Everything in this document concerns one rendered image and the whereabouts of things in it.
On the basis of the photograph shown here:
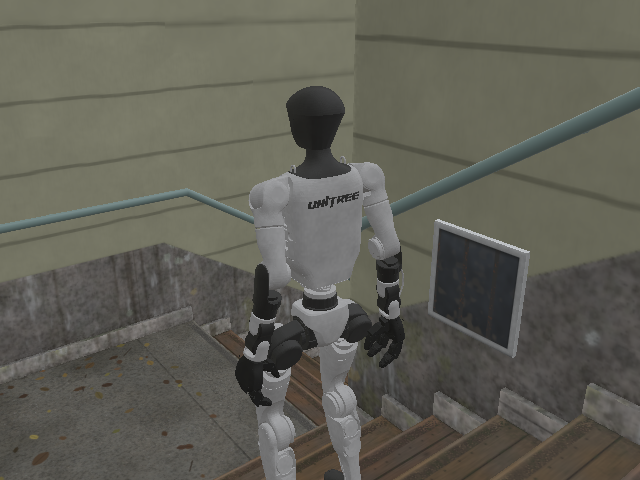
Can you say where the stairs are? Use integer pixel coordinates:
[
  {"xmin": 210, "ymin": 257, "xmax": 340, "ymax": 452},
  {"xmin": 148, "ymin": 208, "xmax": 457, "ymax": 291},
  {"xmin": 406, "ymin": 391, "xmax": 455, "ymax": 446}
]
[
  {"xmin": 213, "ymin": 414, "xmax": 640, "ymax": 480},
  {"xmin": 212, "ymin": 330, "xmax": 348, "ymax": 426}
]

